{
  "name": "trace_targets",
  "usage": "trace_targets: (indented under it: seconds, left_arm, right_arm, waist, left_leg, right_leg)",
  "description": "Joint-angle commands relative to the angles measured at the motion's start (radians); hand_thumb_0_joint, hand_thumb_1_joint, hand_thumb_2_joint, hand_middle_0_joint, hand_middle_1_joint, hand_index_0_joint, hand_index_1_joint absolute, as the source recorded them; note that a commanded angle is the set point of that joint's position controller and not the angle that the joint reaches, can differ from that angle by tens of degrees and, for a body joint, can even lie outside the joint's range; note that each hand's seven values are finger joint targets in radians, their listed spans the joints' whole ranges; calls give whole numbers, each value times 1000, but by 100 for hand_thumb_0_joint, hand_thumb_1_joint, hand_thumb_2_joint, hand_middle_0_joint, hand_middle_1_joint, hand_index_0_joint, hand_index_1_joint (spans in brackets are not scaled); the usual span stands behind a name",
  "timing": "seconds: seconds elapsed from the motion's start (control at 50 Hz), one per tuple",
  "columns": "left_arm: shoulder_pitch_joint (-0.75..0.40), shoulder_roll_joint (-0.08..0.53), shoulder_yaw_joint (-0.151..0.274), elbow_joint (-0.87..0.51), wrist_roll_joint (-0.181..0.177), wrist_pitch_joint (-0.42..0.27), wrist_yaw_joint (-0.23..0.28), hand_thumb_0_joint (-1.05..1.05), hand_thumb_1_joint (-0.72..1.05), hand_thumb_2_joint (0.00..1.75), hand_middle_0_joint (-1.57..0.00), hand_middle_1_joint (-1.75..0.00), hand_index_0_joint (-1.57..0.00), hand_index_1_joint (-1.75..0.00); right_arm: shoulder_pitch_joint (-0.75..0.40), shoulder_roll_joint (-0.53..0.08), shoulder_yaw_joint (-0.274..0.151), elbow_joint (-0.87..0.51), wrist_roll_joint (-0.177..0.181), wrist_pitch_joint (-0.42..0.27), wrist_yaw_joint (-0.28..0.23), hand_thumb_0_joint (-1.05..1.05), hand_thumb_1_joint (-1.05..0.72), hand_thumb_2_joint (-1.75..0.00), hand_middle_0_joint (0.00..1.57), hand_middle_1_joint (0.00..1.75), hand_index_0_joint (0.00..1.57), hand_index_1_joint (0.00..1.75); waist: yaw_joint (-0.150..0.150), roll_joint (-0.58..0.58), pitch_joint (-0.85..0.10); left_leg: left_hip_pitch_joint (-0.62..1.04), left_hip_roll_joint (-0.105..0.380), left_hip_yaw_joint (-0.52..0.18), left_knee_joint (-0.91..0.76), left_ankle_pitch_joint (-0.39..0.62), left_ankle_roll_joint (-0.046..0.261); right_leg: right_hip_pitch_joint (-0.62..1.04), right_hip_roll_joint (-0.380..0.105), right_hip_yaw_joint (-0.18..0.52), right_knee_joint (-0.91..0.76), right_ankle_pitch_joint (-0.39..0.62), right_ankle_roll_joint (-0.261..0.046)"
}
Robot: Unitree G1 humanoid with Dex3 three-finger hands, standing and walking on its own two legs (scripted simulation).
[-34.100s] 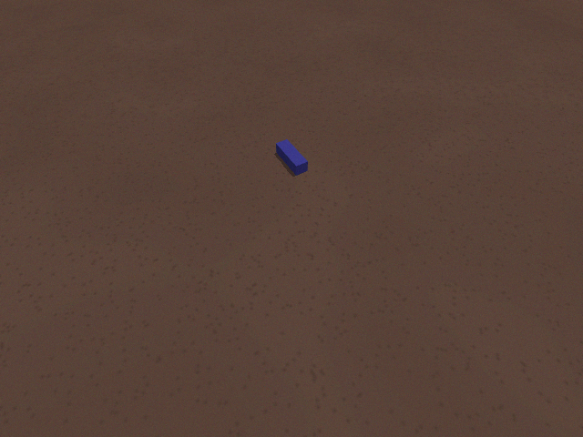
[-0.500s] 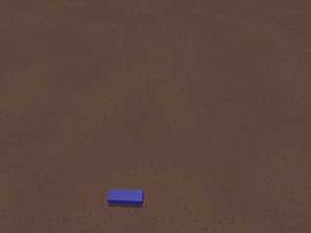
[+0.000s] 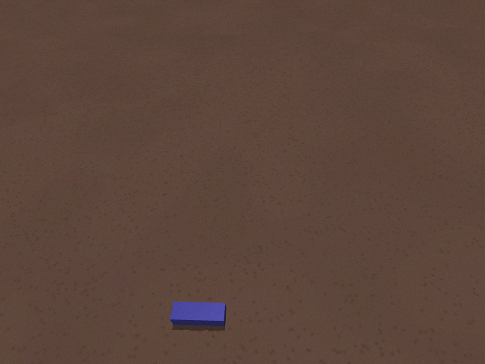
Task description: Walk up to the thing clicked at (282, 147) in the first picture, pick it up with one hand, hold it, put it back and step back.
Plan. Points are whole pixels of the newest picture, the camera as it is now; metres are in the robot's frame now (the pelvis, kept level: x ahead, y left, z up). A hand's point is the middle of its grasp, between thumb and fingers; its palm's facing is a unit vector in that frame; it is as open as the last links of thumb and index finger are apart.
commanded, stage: stand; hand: left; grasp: from above
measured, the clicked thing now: (199, 313) +0.45 +0.22 -0.75
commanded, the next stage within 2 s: step back in 1.60 s
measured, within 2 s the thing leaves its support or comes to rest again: neither
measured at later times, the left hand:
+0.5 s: hand out of the picture +0.07 +0.23 -0.16, palm faces +0.00 -0.95 -0.32, open 7.3 cm
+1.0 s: hand out of the picture +0.09 +0.23 -0.16, palm faces -0.01 -0.94 -0.33, open 7.3 cm
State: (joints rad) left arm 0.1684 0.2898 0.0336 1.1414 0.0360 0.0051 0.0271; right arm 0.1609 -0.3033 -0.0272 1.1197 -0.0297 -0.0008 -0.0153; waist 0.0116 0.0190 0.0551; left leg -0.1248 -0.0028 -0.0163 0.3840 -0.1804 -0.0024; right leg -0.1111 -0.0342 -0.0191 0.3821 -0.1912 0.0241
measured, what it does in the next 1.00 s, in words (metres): stands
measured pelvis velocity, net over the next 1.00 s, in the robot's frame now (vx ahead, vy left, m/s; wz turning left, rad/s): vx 0.02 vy -0.01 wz -0.02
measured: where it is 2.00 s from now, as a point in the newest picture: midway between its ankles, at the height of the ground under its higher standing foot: outside the picture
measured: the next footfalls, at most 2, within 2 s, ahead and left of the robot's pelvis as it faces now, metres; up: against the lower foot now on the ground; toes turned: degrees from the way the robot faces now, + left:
none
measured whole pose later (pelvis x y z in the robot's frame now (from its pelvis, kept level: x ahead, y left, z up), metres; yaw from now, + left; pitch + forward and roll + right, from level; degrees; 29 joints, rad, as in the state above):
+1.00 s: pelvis +0.02 -0.01 +0.00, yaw -1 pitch -3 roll +0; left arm 0.11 0.31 0.03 1.16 0.02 0.00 0.01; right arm 0.11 -0.32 -0.01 1.14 -0.02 -0.01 -0.01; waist 0.00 0.01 0.06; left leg -0.10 0.01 -0.01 0.33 -0.19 -0.01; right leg -0.09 -0.02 -0.01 0.33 -0.19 0.01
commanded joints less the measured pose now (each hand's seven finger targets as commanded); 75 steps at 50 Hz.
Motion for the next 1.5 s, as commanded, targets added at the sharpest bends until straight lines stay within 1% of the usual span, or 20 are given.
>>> trace_targets:
  seconds: [0.0, 0.06, 0.16, 0.22, 0.28, 0.36, 0.42, 0.48, 0.5, 0.58, 0.64, 0.7, 0.78, 0.92, 1.08, 1.14, 1.24, 1.3, 1.38, 1.48]
  left_arm:
    - [-29, 192, 34, -41, -7, -20, 10, 0, 90, 90, -20, -30, -20, -30]
    - [-40, 205, 35, -39, -9, -21, 7, 0, 90, 90, -20, -30, -20, -30]
    - [-57, 205, 33, -38, -10, -27, 5, 0, 90, 90, -20, -30, -20, -30]
    - [-56, 204, 31, -31, -12, -23, 4, 0, 90, 90, -20, -30, -20, -30]
    - [-60, 207, 32, -28, -13, -23, 3, 0, 90, 90, -20, -30, -20, -30]
    - [-66, 206, 31, -26, -16, -27, 2, 0, 90, 90, -20, -30, -20, -30]
    - [-69, 202, 30, -26, -17, -27, 1, 0, 90, 90, -20, -30, -20, -30]
    - [-73, 205, 32, -28, -19, -26, 0, 0, 90, 90, -20, -30, -20, -30]
    - [-72, 199, 30, -25, -20, -26, -1, 0, 90, 90, -20, -30, -20, -30]
    - [-78, 206, 31, -28, -18, -24, -2, 0, 90, 90, -20, -30, -20, -30]
    - [-74, 195, 29, -28, -18, -24, -2, 0, 90, 90, -20, -30, -20, -30]
    - [-83, 202, 31, -28, -20, -25, -1, 0, 90, 90, -20, -30, -20, -30]
    - [-83, 204, 30, -29, -20, -24, -3, 0, 90, 90, -20, -30, -20, -30]
    - [-98, 220, 32, -43, -20, -31, -5, 0, 90, 90, -20, -30, -20, -30]
    - [-98, 230, 31, -44, -22, -31, -7, 0, 90, 90, -20, -30, -20, -30]
    - [-103, 230, 30, -50, -22, -32, -7, 0, 90, 90, -20, -30, -20, -30]
    - [-104, 240, 32, -51, -23, -31, -10, 0, 90, 90, -20, -30, -20, -30]
    - [-107, 239, 31, -55, -23, -31, -10, 0, 90, 90, -20, -30, -20, -30]
    - [-93, 237, 26, -52, -24, -32, -11, 0, 90, 90, -20, -30, -20, -30]
    - [-101, 245, 26, -57, -24, -36, -11, 0, 90, 90, -20, -30, -20, -30]
  right_arm:
    - [-43, -184, -32, -59, 6, -17, -12, 0, -90, -90, 20, 30, 20, 30]
    - [-45, -190, -30, -54, 6, -17, -11, 0, -90, -90, 20, 30, 20, 30]
    - [-46, -193, -24, -48, 8, -21, -9, 0, -90, -90, 20, 30, 20, 30]
    - [-52, -197, -22, -45, 8, -19, -10, 0, -90, -90, 20, 30, 20, 30]
    - [-52, -192, -19, -41, 9, -17, -9, 0, -90, -90, 20, 30, 20, 30]
    - [-43, -194, -17, -36, 10, -19, -9, 0, -90, -90, 20, 30, 20, 30]
    - [-54, -195, -16, -36, 10, -22, -10, 0, -90, -90, 20, 30, 20, 30]
    - [-49, -196, -14, -34, 12, -23, -11, 0, -90, -90, 20, 30, 20, 30]
    - [-50, -184, -10, -32, 12, -24, -10, 0, -90, -90, 20, 30, 20, 30]
    - [-54, -205, -13, -32, 11, -26, -12, 0, -90, -90, 20, 30, 20, 30]
    - [-62, -200, -14, -33, 12, -26, -12, 0, -90, -90, 20, 30, 20, 30]
    - [-60, -198, -13, -29, 13, -26, -12, 0, -90, -90, 20, 30, 20, 30]
    - [-74, -199, -13, -31, 12, -25, -10, 0, -90, -90, 20, 30, 20, 30]
    - [-75, -220, -18, -39, 12, -28, -8, 0, -90, -90, 20, 30, 20, 30]
    - [-86, -220, -15, -40, 13, -28, -5, 0, -90, -90, 20, 30, 20, 30]
    - [-78, -228, -17, -42, 13, -27, -5, 0, -90, -90, 20, 30, 20, 30]
    - [-82, -228, -14, -43, 13, -28, -3, 0, -90, -90, 20, 30, 20, 30]
    - [-81, -234, -15, -46, 14, -29, -4, 0, -90, -90, 20, 30, 20, 30]
    - [-84, -234, -14, -44, 14, -28, -1, 0, -90, -90, 20, 30, 20, 30]
    - [-76, -235, -14, -44, 14, -28, 0, 0, -90, -90, 20, 30, 20, 30]
  waist:
    - [4, -17, 4]
    - [1, -14, 8]
    - [-4, -18, -22]
    - [-4, -10, -5]
    - [-5, -15, -14]
    - [-9, -15, -33]
    - [-7, -6, -32]
    - [-7, -8, -55]
    - [-5, -12, -52]
    - [-6, -17, -38]
    - [-5, -13, -68]
    - [-9, -22, -55]
    - [-5, -16, -39]
    - [-9, -14, -71]
    - [-8, -18, -60]
    - [-12, -12, -69]
    - [-11, -20, -53]
    - [-13, -14, -73]
    - [-9, -17, -56]
    - [-16, -23, -64]
  left_leg:
    - [-43, 98, -102, -107, -56, 25]
    - [-52, 98, -101, -109, -67, 23]
    - [-24, 104, -94, -97, 18, 26]
    - [-21, 104, -90, -105, -9, 22]
    - [-25, 108, -91, -104, -19, 24]
    - [-5, 111, -81, -95, 45, 26]
    - [-7, 113, -80, -99, 60, 24]
    - [3, 116, -77, -97, 105, 24]
    - [3, 114, -78, -103, 118, 20]
    - [2, 117, -77, -104, 101, 20]
    - [34, 123, -72, -90, 162, 23]
    - [28, 121, -71, -97, 152, 20]
    - [16, 120, -73, -108, 103, 17]
    - [35, 128, -70, -95, 163, 20]
    - [31, 129, -74, -105, 138, 20]
    - [31, 127, -66, -97, 150, 21]
    - [23, 127, -70, -109, 117, 20]
    - [39, 132, -67, -104, 150, 20]
    - [32, 130, -68, -105, 123, 20]
    - [30, 129, -64, -100, 128, 21]
  right_leg:
    - [-21, -77, 86, -96, -27, -30]
    - [-24, -76, 89, -106, -29, -29]
    - [1, -86, 91, -105, 44, -29]
    - [-22, -80, 90, -109, 5, -31]
    - [-12, -82, 91, -111, 7, -32]
    - [5, -89, 99, -112, 72, -35]
    - [8, -86, 94, -106, 78, -35]
    - [37, -90, 93, -99, 139, -35]
    - [32, -86, 88, -96, 133, -34]
    - [21, -86, 90, -106, 121, -30]
    - [26, -87, 85, -94, 166, -34]
    - [29, -87, 88, -97, 164, -32]
    - [14, -83, 87, -106, 115, -31]
    - [31, -93, 91, -98, 172, -34]
    - [26, -90, 87, -103, 140, -34]
    - [30, -94, 93, -105, 176, -36]
    - [21, -92, 96, -110, 148, -35]
    - [27, -94, 97, -99, 169, -39]
    - [15, -90, 95, -113, 140, -35]
    - [27, -97, 101, -113, 162, -37]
